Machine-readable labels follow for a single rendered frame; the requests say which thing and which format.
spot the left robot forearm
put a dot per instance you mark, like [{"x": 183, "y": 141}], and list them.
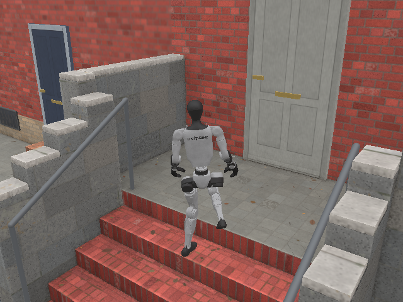
[{"x": 174, "y": 166}]

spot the robot right hand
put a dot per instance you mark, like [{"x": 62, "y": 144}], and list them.
[{"x": 235, "y": 171}]

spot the robot left hand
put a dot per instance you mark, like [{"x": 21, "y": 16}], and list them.
[{"x": 175, "y": 174}]

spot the right robot forearm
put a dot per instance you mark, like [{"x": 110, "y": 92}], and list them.
[{"x": 230, "y": 163}]

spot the humanoid robot torso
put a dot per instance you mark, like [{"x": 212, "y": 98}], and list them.
[{"x": 199, "y": 151}]

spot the left robot upper arm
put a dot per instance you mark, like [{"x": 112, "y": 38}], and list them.
[{"x": 176, "y": 145}]

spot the robot right shin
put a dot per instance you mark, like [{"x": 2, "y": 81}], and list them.
[{"x": 217, "y": 204}]

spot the right robot upper arm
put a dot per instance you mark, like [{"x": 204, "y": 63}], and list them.
[{"x": 221, "y": 142}]

